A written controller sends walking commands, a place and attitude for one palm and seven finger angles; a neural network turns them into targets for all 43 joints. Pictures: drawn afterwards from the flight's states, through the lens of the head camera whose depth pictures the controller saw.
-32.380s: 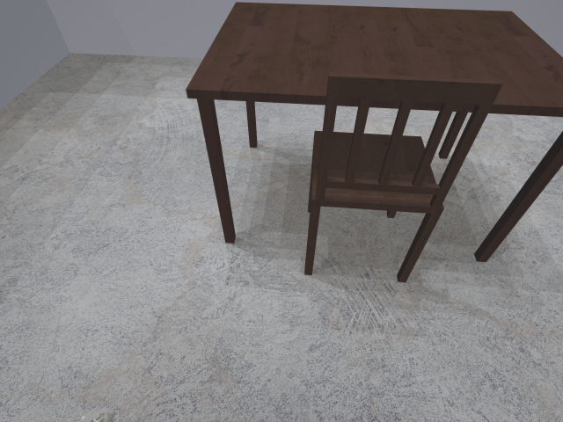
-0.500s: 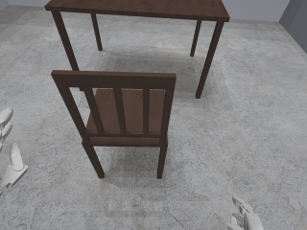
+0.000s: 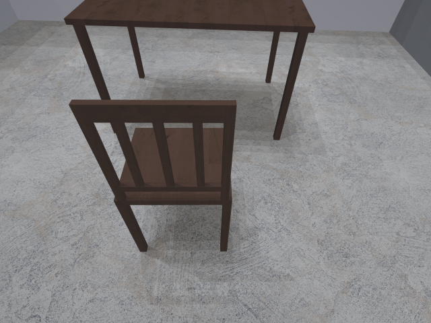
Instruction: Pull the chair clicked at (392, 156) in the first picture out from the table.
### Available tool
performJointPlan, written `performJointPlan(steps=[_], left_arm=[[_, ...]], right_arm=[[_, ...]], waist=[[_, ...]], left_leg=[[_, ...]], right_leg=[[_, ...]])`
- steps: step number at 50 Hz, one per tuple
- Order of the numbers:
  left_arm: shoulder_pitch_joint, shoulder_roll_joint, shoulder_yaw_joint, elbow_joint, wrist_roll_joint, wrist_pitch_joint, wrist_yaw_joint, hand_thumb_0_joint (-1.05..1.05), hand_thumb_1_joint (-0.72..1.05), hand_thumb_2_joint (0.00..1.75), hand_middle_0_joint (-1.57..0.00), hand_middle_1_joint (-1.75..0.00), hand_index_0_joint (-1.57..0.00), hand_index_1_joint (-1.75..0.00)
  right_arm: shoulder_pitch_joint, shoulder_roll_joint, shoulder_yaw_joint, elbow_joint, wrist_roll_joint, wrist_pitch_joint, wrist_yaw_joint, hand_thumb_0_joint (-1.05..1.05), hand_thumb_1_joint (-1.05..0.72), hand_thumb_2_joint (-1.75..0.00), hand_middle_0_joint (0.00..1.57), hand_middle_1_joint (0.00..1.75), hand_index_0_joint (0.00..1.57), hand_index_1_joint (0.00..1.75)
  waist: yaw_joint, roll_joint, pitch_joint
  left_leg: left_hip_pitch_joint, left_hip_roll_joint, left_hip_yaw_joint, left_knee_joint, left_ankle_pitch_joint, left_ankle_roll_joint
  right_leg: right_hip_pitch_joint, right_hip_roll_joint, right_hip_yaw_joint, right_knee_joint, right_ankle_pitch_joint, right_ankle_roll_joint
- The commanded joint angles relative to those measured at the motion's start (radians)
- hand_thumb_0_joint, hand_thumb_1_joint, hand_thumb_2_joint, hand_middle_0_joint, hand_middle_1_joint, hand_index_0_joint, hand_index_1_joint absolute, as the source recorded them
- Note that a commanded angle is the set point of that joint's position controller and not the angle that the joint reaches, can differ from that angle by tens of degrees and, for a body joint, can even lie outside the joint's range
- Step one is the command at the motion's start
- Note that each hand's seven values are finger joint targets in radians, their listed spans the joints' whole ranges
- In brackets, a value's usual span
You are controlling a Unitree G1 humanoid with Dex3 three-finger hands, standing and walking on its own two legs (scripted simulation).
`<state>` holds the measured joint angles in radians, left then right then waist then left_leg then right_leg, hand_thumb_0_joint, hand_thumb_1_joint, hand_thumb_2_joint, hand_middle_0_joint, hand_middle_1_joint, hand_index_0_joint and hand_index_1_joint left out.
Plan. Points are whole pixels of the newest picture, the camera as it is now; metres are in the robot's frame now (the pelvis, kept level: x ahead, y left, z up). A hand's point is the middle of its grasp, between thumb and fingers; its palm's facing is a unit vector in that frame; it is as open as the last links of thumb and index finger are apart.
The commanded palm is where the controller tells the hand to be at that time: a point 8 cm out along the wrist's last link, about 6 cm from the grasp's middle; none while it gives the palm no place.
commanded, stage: let the arm hang, fingers relaxed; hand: left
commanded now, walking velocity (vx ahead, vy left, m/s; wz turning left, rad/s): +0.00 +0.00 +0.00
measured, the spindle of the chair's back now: (164, 156) +0.57 +0.18 -0.09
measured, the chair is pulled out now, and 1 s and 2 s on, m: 0.68 0.68 0.68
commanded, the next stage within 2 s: look to check the result in 0.58 s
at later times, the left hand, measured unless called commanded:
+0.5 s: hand out of the picture -0.01 +0.15 -0.17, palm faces +0.02 -0.99 -0.15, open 7.3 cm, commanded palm none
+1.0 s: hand out of the picture +0.00 +0.15 -0.17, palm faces +0.03 -0.98 -0.18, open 7.4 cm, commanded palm none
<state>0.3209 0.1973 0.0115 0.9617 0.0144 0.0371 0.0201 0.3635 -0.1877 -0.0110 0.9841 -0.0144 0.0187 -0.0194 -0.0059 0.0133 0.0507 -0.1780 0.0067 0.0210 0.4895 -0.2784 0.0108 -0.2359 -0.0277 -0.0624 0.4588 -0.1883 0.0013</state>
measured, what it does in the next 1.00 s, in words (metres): stands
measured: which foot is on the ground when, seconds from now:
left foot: down 0.00-1.00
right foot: down 0.00-1.00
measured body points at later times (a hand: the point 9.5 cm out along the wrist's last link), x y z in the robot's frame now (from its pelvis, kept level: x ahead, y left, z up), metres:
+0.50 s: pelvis +0.01 -0.01 +0.00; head +0.01 -0.01 +0.45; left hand -0.01 +0.20 -0.16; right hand -0.03 -0.20 -0.16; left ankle -0.01 +0.11 -0.74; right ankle +0.04 -0.12 -0.74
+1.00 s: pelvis +0.01 -0.01 +0.00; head +0.03 -0.01 +0.45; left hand +0.00 +0.20 -0.16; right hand -0.02 -0.21 -0.16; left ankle -0.01 +0.11 -0.74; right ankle +0.04 -0.12 -0.74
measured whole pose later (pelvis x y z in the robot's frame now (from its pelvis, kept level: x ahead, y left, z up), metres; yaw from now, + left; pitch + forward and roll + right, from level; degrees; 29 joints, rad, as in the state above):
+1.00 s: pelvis +0.01 -0.01 +0.00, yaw -1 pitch -2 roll +0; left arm 0.31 0.12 0.01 1.08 0.01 0.01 0.03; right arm 0.36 -0.10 0.01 1.09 -0.01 -0.01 -0.04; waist 0.00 0.01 0.06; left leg -0.14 0.02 0.03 0.44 -0.27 0.00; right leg -0.22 -0.02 -0.05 0.45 -0.20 -0.01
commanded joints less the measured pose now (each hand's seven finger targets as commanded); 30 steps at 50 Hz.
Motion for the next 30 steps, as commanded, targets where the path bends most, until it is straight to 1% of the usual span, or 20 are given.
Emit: performJointPlan(steps=[1, 3, 4, 6, 7, 8, 10, 11, 13, 14, 15, 16, 18, 19, 21, 23, 25, 26, 27, 30], left_arm=[[0.024, 0.090, 0.008, -0.018, -0.003, -0.031, 0.009, 0.00, 0.90, 0.90, -0.20, -0.30, -0.20, -0.30], [0.032, 0.090, 0.007, -0.001, -0.003, -0.032, 0.011, 0.00, 0.90, 0.90, -0.20, -0.30, -0.20, -0.30], [0.030, 0.091, 0.007, 0.006, -0.004, -0.033, 0.011, 0.00, 0.90, 0.90, -0.20, -0.30, -0.20, -0.30], [0.041, 0.082, 0.005, 0.019, -0.005, -0.033, 0.013, 0.00, 0.90, 0.90, -0.20, -0.30, -0.20, -0.30], [0.042, 0.083, 0.005, 0.024, -0.005, -0.032, 0.014, 0.00, 0.90, 0.90, -0.20, -0.30, -0.20, -0.30], [0.046, 0.079, 0.005, 0.028, -0.006, -0.034, 0.014, 0.00, 0.90, 0.90, -0.20, -0.30, -0.20, -0.30], [0.056, 0.073, 0.004, 0.039, -0.006, -0.036, 0.016, 0.00, 0.90, 0.90, -0.20, -0.30, -0.20, -0.30], [0.063, 0.065, 0.003, 0.047, -0.006, -0.037, 0.017, 0.00, 0.90, 0.90, -0.20, -0.30, -0.20, -0.30], [0.068, 0.055, 0.001, 0.055, -0.007, -0.039, 0.019, 0.00, 0.90, 0.90, -0.20, -0.30, -0.20, -0.30], [0.068, 0.050, 0.002, 0.059, -0.007, -0.039, 0.020, 0.00, 0.90, 0.90, -0.20, -0.30, -0.20, -0.30], [0.073, 0.043, 0.001, 0.065, -0.008, -0.040, 0.020, 0.00, 0.90, 0.90, -0.20, -0.30, -0.20, -0.30], [0.074, 0.039, -0.001, 0.069, -0.007, -0.040, 0.021, 0.00, 0.90, 0.90, -0.20, -0.30, -0.20, -0.30], [0.077, 0.030, 0.001, 0.074, -0.006, -0.040, 0.022, 0.00, 0.90, 0.90, -0.20, -0.30, -0.20, -0.30], [0.079, 0.029, 0.001, 0.077, -0.006, -0.040, 0.022, 0.00, 0.90, 0.90, -0.20, -0.30, -0.20, -0.30], [0.079, 0.018, 0.000, 0.084, -0.006, -0.041, 0.023, 0.00, 0.90, 0.90, -0.20, -0.30, -0.20, -0.30], [0.083, 0.013, 0.001, 0.089, -0.005, -0.041, 0.023, 0.00, 0.90, 0.90, -0.20, -0.30, -0.20, -0.30], [0.080, 0.012, 0.003, 0.089, -0.005, -0.041, 0.022, 0.00, 0.90, 0.90, -0.20, -0.30, -0.20, -0.30], [0.081, 0.008, 0.001, 0.092, -0.005, -0.041, 0.023, 0.00, 0.90, 0.90, -0.20, -0.30, -0.20, -0.30], [0.083, 0.006, 0.002, 0.092, -0.004, -0.041, 0.023, 0.00, 0.90, 0.90, -0.20, -0.30, -0.20, -0.30], [0.082, 0.003, 0.003, 0.094, -0.005, -0.043, 0.022, 0.00, 0.90, 0.90, -0.20, -0.30, -0.20, -0.30]], right_arm=[[0.064, -0.061, -0.009, -0.024, -0.001, -0.021, 0.002, 0.00, -0.90, -0.90, 0.20, 0.30, 0.20, 0.30], [0.077, -0.053, -0.008, -0.005, -0.002, -0.019, 0.002, 0.00, -0.90, -0.90, 0.20, 0.30, 0.20, 0.30], [0.091, -0.047, -0.006, 0.004, -0.002, -0.019, 0.002, 0.00, -0.90, -0.90, 0.20, 0.30, 0.20, 0.30], [0.099, -0.037, -0.005, 0.020, -0.001, -0.016, 0.000, 0.00, -0.90, -0.90, 0.20, 0.30, 0.20, 0.30], [0.104, -0.035, -0.003, 0.027, -0.002, -0.017, 0.000, 0.00, -0.90, -0.90, 0.20, 0.30, 0.20, 0.30], [0.111, -0.028, -0.002, 0.034, -0.002, -0.019, 0.000, 0.00, -0.90, -0.90, 0.20, 0.30, 0.20, 0.30], [0.118, -0.016, 0.001, 0.046, 0.000, -0.022, -0.002, 0.00, -0.90, -0.90, 0.20, 0.30, 0.20, 0.30], [0.112, -0.013, 0.001, 0.050, 0.002, -0.022, -0.004, 0.00, -0.90, -0.90, 0.20, 0.30, 0.20, 0.30], [0.113, -0.004, 0.004, 0.058, 0.002, -0.028, -0.006, 0.00, -0.90, -0.90, 0.20, 0.30, 0.20, 0.30], [0.114, 0.001, 0.004, 0.062, 0.003, -0.029, -0.007, 0.00, -0.90, -0.90, 0.20, 0.30, 0.20, 0.30], [0.112, 0.001, 0.005, 0.064, 0.004, -0.032, -0.009, 0.00, -0.90, -0.90, 0.20, 0.30, 0.20, 0.30], [0.112, 0.006, 0.005, 0.069, 0.005, -0.032, -0.011, 0.00, -0.90, -0.90, 0.20, 0.30, 0.20, 0.30], [0.111, 0.012, 0.005, 0.071, 0.005, -0.035, -0.012, 0.00, -0.90, -0.90, 0.20, 0.30, 0.20, 0.30], [0.110, 0.013, 0.006, 0.073, 0.005, -0.036, -0.013, 0.00, -0.90, -0.90, 0.20, 0.30, 0.20, 0.30], [0.111, 0.020, 0.004, 0.078, 0.006, -0.034, -0.015, 0.00, -0.90, -0.90, 0.20, 0.30, 0.20, 0.30], [0.110, 0.023, 0.004, 0.080, 0.005, -0.035, -0.016, 0.00, -0.90, -0.90, 0.20, 0.30, 0.20, 0.30], [0.112, 0.026, 0.004, 0.082, 0.004, -0.036, -0.017, 0.00, -0.90, -0.90, 0.20, 0.30, 0.20, 0.30], [0.110, 0.027, 0.003, 0.082, 0.005, -0.035, -0.017, 0.00, -0.90, -0.90, 0.20, 0.30, 0.20, 0.30], [0.109, 0.025, 0.002, 0.081, 0.004, -0.036, -0.017, 0.00, -0.90, -0.90, 0.20, 0.30, 0.20, 0.30], [0.112, 0.024, 0.001, 0.082, 0.004, -0.038, -0.019, 0.00, -0.90, -0.90, 0.20, 0.30, 0.20, 0.30]], waist=[[0.004, -0.052, 0.054], [0.001, -0.067, 0.050], [-0.002, -0.085, 0.053], [-0.001, -0.088, 0.065], [-0.004, -0.070, 0.067], [-0.003, -0.051, 0.059], [-0.001, -0.057, 0.047], [0.002, -0.046, 0.055], [0.003, -0.019, 0.042], [0.003, -0.018, 0.042], [0.004, 0.002, 0.038], [0.006, 0.001, 0.050], [0.008, 0.020, 0.052], [0.008, 0.016, 0.049], [0.008, -0.004, 0.069], [0.006, 0.020, 0.069], [0.006, 0.027, 0.068], [0.006, 0.014, 0.080], [0.006, 0.021, 0.077], [0.003, -0.006, 0.047]], left_leg=[[-0.115, 0.070, -0.085, -0.147, -0.078, 0.039], [-0.094, 0.060, -0.073, -0.128, -0.067, 0.037], [-0.091, 0.059, -0.068, -0.122, -0.057, 0.036], [-0.081, 0.058, -0.063, -0.117, -0.061, 0.037], [-0.083, 0.058, -0.063, -0.117, -0.057, 0.037], [-0.083, 0.059, -0.065, -0.117, -0.045, 0.036], [-0.086, 0.062, -0.065, -0.118, -0.026, 0.036], [-0.080, 0.063, -0.062, -0.122, -0.015, 0.036], [-0.074, 0.071, -0.066, -0.123, 0.022, 0.034], [-0.074, 0.074, -0.067, -0.128, 0.028, 0.033], [-0.068, 0.077, -0.071, -0.133, 0.043, 0.034], [-0.072, 0.083, -0.073, -0.138, 0.047, 0.036], [-0.082, 0.084, -0.073, -0.144, 0.050, 0.034], [-0.080, 0.084, -0.072, -0.143, 0.057, 0.034], [-0.077, 0.085, -0.071, -0.148, 0.045, 0.035], [-0.075, 0.083, -0.070, -0.148, 0.042, 0.034], [-0.075, 0.084, -0.068, -0.151, 0.046, 0.033], [-0.075, 0.087, -0.072, -0.154, 0.038, 0.035], [-0.072, 0.086, -0.072, -0.153, 0.045, 0.036], [-0.049, 0.087, -0.068, -0.147, 0.066, 0.035]], right_leg=[[0.014, -0.074, 0.109, -0.133, -0.146, -0.045], [-0.010, -0.082, 0.126, -0.145, -0.179, -0.047], [-0.015, -0.084, 0.126, -0.149, -0.187, -0.048], [-0.040, -0.080, 0.131, -0.164, -0.216, -0.051], [-0.045, -0.083, 0.130, -0.159, -0.214, -0.050], [-0.038, -0.082, 0.131, -0.152, -0.197, -0.051], [-0.018, -0.081, 0.129, -0.145, -0.167, -0.051], [-0.020, -0.077, 0.126, -0.148, -0.152, -0.052], [-0.007, -0.077, 0.119, -0.125, -0.095, -0.051], [-0.001, -0.075, 0.115, -0.118, -0.080, -0.051], [0.002, -0.072, 0.116, -0.110, -0.053, -0.051], [0.005, -0.066, 0.107, -0.111, -0.034, -0.051], [0.016, -0.068, 0.106, -0.099, -0.016, -0.049], [0.022, -0.070, 0.103, -0.096, -0.006, -0.048], [0.010, -0.063, 0.105, -0.106, -0.016, -0.050], [0.007, -0.067, 0.108, -0.105, -0.018, -0.048], [0.015, -0.067, 0.103, -0.100, -0.008, -0.048], [0.005, -0.062, 0.100, -0.106, -0.013, -0.047], [0.007, -0.066, 0.102, -0.104, -0.006, -0.046], [0.019, -0.068, 0.102, -0.099, 0.013, -0.046]])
